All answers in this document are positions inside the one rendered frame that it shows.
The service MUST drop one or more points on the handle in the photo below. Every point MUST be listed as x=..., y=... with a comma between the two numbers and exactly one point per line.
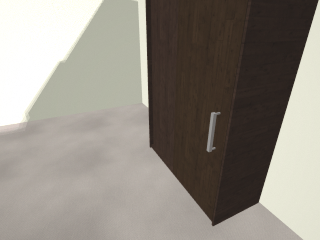
x=211, y=132

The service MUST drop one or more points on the wardrobe door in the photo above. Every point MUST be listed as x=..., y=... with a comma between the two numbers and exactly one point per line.
x=209, y=39
x=164, y=35

